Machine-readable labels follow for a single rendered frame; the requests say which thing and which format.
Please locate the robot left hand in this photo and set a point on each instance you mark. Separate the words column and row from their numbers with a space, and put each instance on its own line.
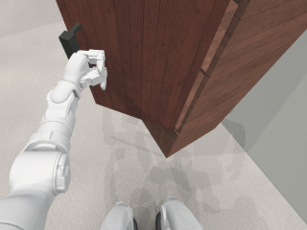
column 78, row 72

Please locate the left robot thigh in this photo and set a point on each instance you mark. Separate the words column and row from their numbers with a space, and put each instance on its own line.
column 118, row 218

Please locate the cupboard door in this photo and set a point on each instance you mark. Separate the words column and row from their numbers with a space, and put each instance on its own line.
column 154, row 50

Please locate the right robot thigh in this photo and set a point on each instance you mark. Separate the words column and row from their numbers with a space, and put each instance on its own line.
column 176, row 216

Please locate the robot thigh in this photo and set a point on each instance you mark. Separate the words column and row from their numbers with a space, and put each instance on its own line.
column 118, row 218
column 176, row 216

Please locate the handle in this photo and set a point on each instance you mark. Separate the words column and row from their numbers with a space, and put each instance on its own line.
column 69, row 41

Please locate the robot left upper arm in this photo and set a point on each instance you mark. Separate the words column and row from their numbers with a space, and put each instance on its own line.
column 37, row 178

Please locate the robot left forearm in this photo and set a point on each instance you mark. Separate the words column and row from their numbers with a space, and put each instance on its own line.
column 57, row 125

